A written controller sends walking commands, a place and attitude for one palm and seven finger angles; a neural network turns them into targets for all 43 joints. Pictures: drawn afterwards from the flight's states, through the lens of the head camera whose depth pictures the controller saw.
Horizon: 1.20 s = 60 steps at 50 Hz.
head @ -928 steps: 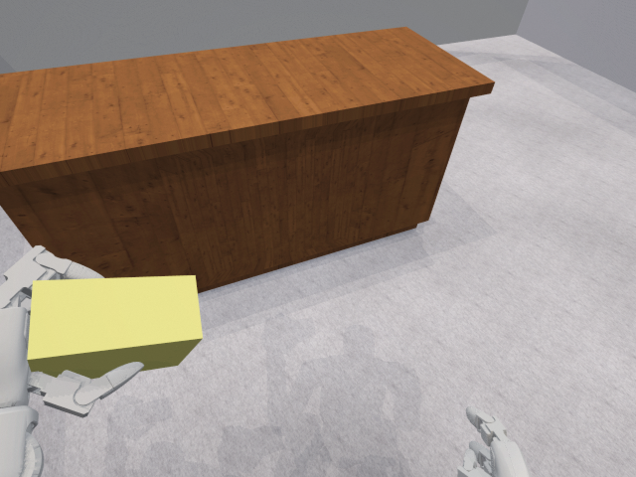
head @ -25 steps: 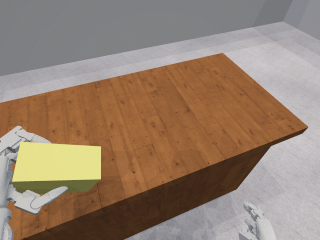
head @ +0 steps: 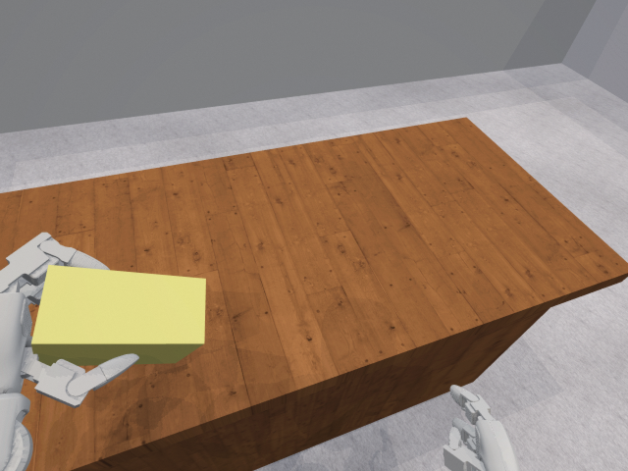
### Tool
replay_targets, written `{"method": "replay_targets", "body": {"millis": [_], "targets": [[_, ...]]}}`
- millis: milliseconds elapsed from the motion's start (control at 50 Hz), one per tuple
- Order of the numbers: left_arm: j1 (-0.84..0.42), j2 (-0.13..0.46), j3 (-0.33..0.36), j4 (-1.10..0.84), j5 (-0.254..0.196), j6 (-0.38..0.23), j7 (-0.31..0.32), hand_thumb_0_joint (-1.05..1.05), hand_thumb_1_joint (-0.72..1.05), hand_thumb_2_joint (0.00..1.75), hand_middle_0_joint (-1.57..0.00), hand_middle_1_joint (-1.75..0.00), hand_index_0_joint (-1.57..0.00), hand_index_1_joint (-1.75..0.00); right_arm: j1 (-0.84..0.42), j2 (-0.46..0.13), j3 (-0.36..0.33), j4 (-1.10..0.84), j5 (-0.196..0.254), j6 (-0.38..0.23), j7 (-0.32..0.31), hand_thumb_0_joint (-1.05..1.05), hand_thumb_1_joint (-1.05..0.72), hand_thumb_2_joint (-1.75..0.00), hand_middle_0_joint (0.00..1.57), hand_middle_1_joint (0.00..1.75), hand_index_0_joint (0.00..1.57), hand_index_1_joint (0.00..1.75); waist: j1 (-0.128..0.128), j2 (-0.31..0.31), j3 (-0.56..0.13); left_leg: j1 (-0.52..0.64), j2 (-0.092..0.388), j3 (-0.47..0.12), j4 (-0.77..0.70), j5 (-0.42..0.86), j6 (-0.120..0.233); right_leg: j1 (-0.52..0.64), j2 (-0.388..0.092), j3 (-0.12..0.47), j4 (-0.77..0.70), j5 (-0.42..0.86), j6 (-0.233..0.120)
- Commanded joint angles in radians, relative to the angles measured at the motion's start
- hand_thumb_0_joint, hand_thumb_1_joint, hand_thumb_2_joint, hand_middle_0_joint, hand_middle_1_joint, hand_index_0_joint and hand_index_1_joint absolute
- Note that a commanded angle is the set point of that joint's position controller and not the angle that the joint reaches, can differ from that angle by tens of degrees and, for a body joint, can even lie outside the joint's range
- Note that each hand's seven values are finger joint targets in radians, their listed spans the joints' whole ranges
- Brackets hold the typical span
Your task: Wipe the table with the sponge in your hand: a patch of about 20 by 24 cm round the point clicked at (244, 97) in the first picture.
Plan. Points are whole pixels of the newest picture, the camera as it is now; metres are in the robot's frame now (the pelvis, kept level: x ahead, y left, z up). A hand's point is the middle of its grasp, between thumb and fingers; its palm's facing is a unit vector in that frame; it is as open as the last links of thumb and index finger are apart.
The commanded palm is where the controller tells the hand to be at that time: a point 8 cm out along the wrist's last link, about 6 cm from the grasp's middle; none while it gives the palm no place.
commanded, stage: come to a stop and stand still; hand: left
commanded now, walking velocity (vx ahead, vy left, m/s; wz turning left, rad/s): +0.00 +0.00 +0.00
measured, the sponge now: (146, 322) +0.23 +0.20 +0.12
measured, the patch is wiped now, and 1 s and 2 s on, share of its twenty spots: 0.00 0.00 0.00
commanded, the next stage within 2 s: look again from close up in 0.32 s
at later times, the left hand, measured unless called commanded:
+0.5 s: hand (25, 279) +0.23 +0.28 +0.19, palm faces +0.43 -0.73 -0.52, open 10.6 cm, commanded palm +0.13 +0.28 +0.17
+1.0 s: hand (73, 305) +0.22 +0.25 +0.17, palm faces +0.33 -0.85 -0.41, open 10.6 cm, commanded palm +0.16 +0.28 +0.17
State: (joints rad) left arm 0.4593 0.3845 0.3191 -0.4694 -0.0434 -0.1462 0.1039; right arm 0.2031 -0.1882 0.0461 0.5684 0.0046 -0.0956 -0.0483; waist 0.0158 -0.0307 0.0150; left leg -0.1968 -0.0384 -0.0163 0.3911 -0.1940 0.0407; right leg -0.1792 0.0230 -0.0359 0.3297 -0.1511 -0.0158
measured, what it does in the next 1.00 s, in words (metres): stands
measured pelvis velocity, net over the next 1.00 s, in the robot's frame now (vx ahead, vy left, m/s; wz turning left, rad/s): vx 0.00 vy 0.00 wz -0.02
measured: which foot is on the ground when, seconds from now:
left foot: down 0.00-1.00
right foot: down 0.00-1.00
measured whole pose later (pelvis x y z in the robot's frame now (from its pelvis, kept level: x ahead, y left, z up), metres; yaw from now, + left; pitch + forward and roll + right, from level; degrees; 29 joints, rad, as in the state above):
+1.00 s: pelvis +0.00 +0.00 -0.01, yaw -1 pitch +0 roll -1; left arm 0.42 0.40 0.39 -0.49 -0.05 -0.28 0.07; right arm 0.19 -0.21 0.03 0.60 0.01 -0.16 -0.01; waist 0.03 -0.03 0.08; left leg -0.24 -0.03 0.00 0.47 -0.23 0.05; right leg -0.22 0.03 -0.02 0.41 -0.18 -0.01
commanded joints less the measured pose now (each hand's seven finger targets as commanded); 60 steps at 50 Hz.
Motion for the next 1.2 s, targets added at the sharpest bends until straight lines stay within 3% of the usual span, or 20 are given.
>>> {"method": "replay_targets", "body": {"millis": [0,160,380,400,420,440,520,600,620,640,720,740,820,960,1040,1060,1080,1100,1120,1180], "targets": [[-0.071,0.153,0.118,-0.241,-0.012,-0.086,0.011,0.00,0.10,1.30,-1.20,-1.60,-1.20,-1.60,-0.084,-0.139,-0.063,-0.154,0.005,-0.062,-0.010,0.00,-0.90,-0.90,0.20,0.30,0.20,0.30,-0.001,0.124,-0.149,-0.058,0.139,-0.128,-0.100,0.154,-0.042,0.154,-0.076,0.062,0.012,0.140,-0.004],[-0.071,0.142,0.118,-0.230,-0.004,-0.109,0.004,0.00,0.10,1.30,-1.20,-1.60,-1.20,-1.60,-0.073,-0.143,-0.069,-0.144,0.004,-0.073,-0.007,0.00,-0.90,-0.90,0.20,0.30,0.20,0.30,-0.002,0.153,-0.127,-0.065,0.152,-0.141,-0.129,0.145,-0.077,0.131,-0.057,0.039,0.042,0.078,-0.002],[-0.084,0.139,0.119,-0.217,-0.003,-0.111,0.007,0.00,0.10,1.30,-1.20,-1.60,-1.20,-1.60,-0.080,-0.144,-0.073,-0.140,0.009,-0.076,-0.007,0.00,-0.90,-0.90,0.20,0.30,0.20,0.30,-0.003,0.123,-0.132,-0.087,0.131,-0.126,-0.105,0.061,-0.053,0.139,-0.071,0.057,0.019,0.087,-0.006],[-1.177,0.974,0.709,-0.465,0.184,-0.227,0.015,0.00,0.10,1.30,-1.20,-1.60,-1.20,-1.60,0.084,-0.188,-0.055,-0.135,-0.045,-0.123,0.004,0.00,-0.90,-0.90,0.20,0.30,0.20,0.30,-0.012,0.009,0.077,-0.268,0.139,-0.063,0.029,0.078,0.011,-0.027,-0.083,0.072,0.009,-0.002,0.034],[-0.874,0.524,0.454,-0.050,0.081,-0.186,0.005,0.00,0.10,1.30,-1.20,-1.60,-1.20,-1.60,-0.072,-0.105,-0.064,-0.057,0.010,-0.101,0.011,0.00,-0.90,-0.90,0.20,0.30,0.20,0.30,-0.002,0.223,-0.033,-0.053,0.173,-0.084,0.051,0.091,-0.017,-0.161,-0.166,0.058,0.057,-0.093,-0.054],[-0.602,0.315,0.280,0.051,0.052,-0.176,-0.028,0.00,0.10,1.30,-1.20,-1.60,-1.20,-1.60,-0.009,-0.119,-0.077,-0.089,-0.010,-0.100,0.028,0.00,-0.90,-0.90,0.20,0.30,0.20,0.30,0.000,0.252,-0.132,0.025,0.106,-0.094,0.009,0.129,-0.058,-0.071,-0.094,0.070,0.101,-0.055,-0.066],[-0.057,0.065,0.087,-0.075,-0.029,-0.177,-0.068,0.00,0.10,1.30,-1.20,-1.60,-1.20,-1.60,-0.058,-0.131,-0.089,-0.136,0.032,-0.109,0.088,0.00,-0.90,-0.90,0.20,0.30,0.20,0.30,0.026,0.077,-0.190,-0.009,0.094,-0.046,-0.009,0.014,-0.016,0.061,-0.097,0.128,0.054,0.037,-0.018],[-0.064,0.190,0.175,-0.144,-0.027,-0.168,-0.044,0.00,0.10,1.30,-1.20,-1.60,-1.20,-1.60,-0.082,-0.141,-0.080,-0.145,0.025,-0.107,0.064,0.00,-0.90,-0.90,0.20,0.30,0.20,0.30,0.024,-0.094,-0.109,-0.051,0.093,-0.049,-0.004,-0.056,-0.019,0.007,-0.112,0.135,-0.015,-0.085,-0.011],[-0.077,0.249,0.244,-0.152,-0.020,-0.163,-0.026,0.00,0.10,1.30,-1.20,-1.60,-1.20,-1.60,-0.104,-0.144,-0.077,-0.136,0.031,-0.101,0.054,0.00,-0.90,-0.90,0.20,0.30,0.20,0.30,0.021,-0.052,-0.105,-0.028,0.099,-0.049,-0.018,-0.057,-0.018,-0.019,-0.104,0.134,-0.009,-0.115,-0.012],[-0.088,0.208,0.215,-0.129,-0.026,-0.169,-0.032,0.00,0.10,1.30,-1.20,-1.60,-1.20,-1.60,-0.091,-0.137,-0.073,-0.142,0.024,-0.098,0.042,0.00,-0.90,-0.90,0.20,0.30,0.20,0.30,0.017,-0.043,-0.099,-0.051,0.098,-0.055,-0.022,-0.075,-0.012,-0.014,-0.111,0.119,-0.015,-0.129,-0.011],[-0.189,0.304,0.289,-0.258,-0.020,-0.199,-0.022,0.00,0.10,1.30,-1.20,-1.60,-1.20,-1.60,-0.106,-0.133,-0.060,-0.146,0.020,-0.112,0.020,0.00,-0.90,-0.90,0.20,0.30,0.20,0.30,0.012,0.117,-0.109,-0.041,0.098,-0.076,-0.008,-0.039,-0.010,0.005,-0.104,0.145,0.022,-0.030,-0.022],[-0.177,0.239,0.234,-0.239,-0.028,-0.205,-0.029,0.00,0.10,1.30,-1.20,-1.60,-1.20,-1.60,-0.087,-0.128,-0.056,-0.144,0.016,-0.113,0.018,0.00,-0.90,-0.90,0.20,0.30,0.20,0.30,0.012,0.128,-0.131,-0.053,0.099,-0.083,-0.013,-0.028,-0.008,0.038,-0.106,0.119,0.033,-0.008,-0.021],[-0.137,0.230,0.225,-0.278,-0.024,-0.200,-0.023,0.00,0.10,1.30,-1.20,-1.60,-1.20,-1.60,-0.098,-0.127,-0.054,-0.142,0.019,-0.139,0.024,0.00,-0.90,-0.90,0.20,0.30,0.20,0.30,0.016,0.169,-0.169,0.009,0.092,-0.067,0.016,0.089,-0.016,0.058,-0.101,0.128,0.054,0.112,-0.021],[-0.087,0.153,0.152,-0.181,-0.019,-0.171,-0.025,0.00,0.10,1.30,-1.20,-1.60,-1.20,-1.60,-0.077,-0.141,-0.064,-0.125,0.010,-0.116,0.027,0.00,-0.90,-0.90,0.20,0.30,0.20,0.30,0.014,0.050,-0.143,0.006,0.110,-0.079,-0.003,0.172,-0.026,0.052,-0.090,0.099,0.041,0.172,-0.009],[-0.110,0.133,0.128,-0.162,-0.016,-0.162,-0.029,0.00,0.10,1.30,-1.20,-1.60,-1.20,-1.60,-0.090,-0.133,-0.052,-0.136,0.008,-0.094,0.019,0.00,-0.90,-0.90,0.20,0.30,0.20,0.30,0.014,0.071,-0.132,0.001,0.118,-0.078,-0.029,0.136,-0.023,0.040,-0.087,0.087,0.027,0.136,-0.005],[-1.127,0.953,0.705,-0.464,0.155,-0.267,-0.017,0.00,0.10,1.30,-1.20,-1.60,-1.20,-1.60,0.052,-0.201,-0.075,-0.109,-0.058,-0.141,0.028,0.00,-0.90,-0.90,0.20,0.30,0.20,0.30,0.015,0.069,-0.021,-0.152,0.107,-0.030,0.062,0.162,-0.003,-0.027,-0.070,0.102,0.007,0.089,0.031],[-0.517,0.280,0.291,0.155,0.036,-0.211,-0.056,0.00,0.10,1.30,-1.20,-1.60,-1.20,-1.60,-0.063,-0.045,-0.028,-0.093,-0.004,-0.133,0.026,0.00,-0.90,-0.90,0.20,0.30,0.20,0.30,0.006,0.051,-0.204,-0.011,0.071,-0.057,0.017,0.195,-0.006,-0.016,-0.122,0.093,0.038,0.037,-0.030],[-0.277,0.181,0.205,0.129,0.008,-0.198,-0.064,0.00,0.10,1.30,-1.20,-1.60,-1.20,-1.60,-0.018,-0.138,-0.089,-0.134,-0.004,-0.152,0.024,0.00,-0.90,-0.90,0.20,0.30,0.20,0.30,0.043,0.138,-0.184,0.045,0.083,-0.057,0.048,0.208,-0.027,0.017,-0.108,0.219,0.027,0.137,-0.043],[-0.189,0.070,0.110,0.018,-0.025,-0.196,-0.066,0.00,0.10,1.30,-1.20,-1.60,-1.20,-1.60,-0.041,-0.129,-0.085,-0.135,0.012,-0.149,0.048,0.00,-0.90,-0.90,0.20,0.30,0.20,0.30,0.018,0.254,-0.235,0.101,0.092,-0.038,0.047,0.305,-0.035,0.046,-0.106,0.159,0.076,0.194,-0.044],[-0.114,0.127,0.107,-0.205,-0.020,-0.199,-0.039,0.00,0.10,1.30,-1.20,-1.60,-1.20,-1.60,-0.061,-0.148,-0.083,-0.162,0.006,-0.141,0.068,0.00,-0.90,-0.90,0.20,0.30,0.20,0.30,0.026,0.116,-0.196,-0.032,0.127,-0.093,-0.004,0.282,-0.030,0.124,-0.085,0.097,0.110,0.142,-0.017]]}}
